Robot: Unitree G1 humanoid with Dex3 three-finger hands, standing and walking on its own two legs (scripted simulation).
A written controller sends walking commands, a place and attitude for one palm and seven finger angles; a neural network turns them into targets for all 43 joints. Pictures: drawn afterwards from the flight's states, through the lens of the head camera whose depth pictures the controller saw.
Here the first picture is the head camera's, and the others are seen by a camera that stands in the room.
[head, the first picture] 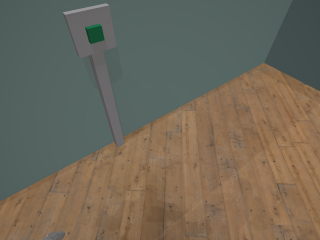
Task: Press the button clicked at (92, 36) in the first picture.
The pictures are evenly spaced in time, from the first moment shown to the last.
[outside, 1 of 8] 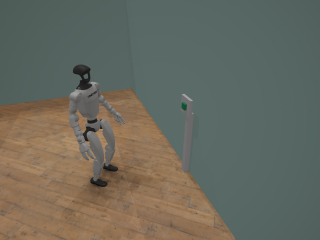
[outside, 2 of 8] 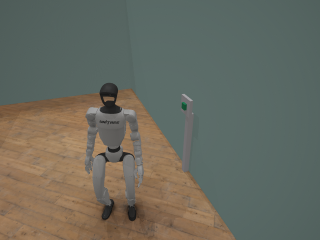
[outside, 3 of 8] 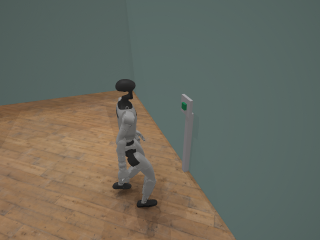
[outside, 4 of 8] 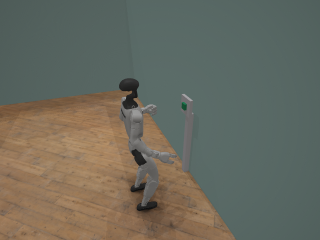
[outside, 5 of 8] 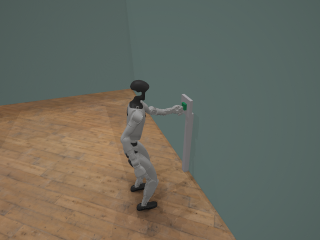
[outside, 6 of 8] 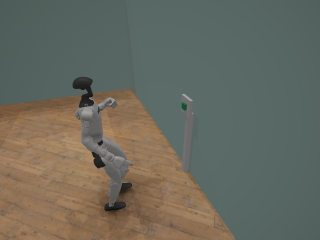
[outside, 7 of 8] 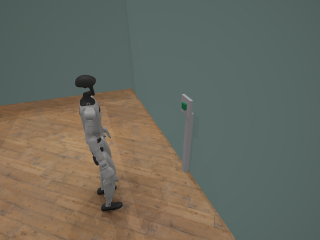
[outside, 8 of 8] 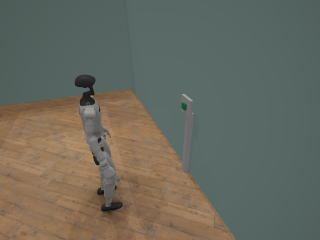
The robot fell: no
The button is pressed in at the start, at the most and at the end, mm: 0 9 0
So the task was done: yes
